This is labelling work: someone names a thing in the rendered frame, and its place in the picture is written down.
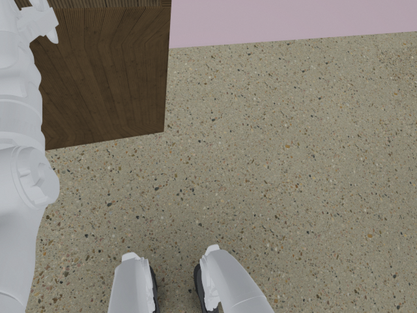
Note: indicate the robot left thigh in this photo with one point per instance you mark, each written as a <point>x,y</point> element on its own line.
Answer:
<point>131,282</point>

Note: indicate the right robot shin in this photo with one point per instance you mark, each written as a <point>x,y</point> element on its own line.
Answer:
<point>211,295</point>

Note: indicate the robot left forearm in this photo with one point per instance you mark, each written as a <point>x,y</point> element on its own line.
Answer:
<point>20,99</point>

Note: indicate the left robot upper arm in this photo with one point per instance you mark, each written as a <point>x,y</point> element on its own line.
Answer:
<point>28,185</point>

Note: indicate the robot left hand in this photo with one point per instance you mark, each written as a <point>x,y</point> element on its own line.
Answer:
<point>30,22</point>

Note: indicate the cabinet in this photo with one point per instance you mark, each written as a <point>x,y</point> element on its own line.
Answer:
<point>106,78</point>

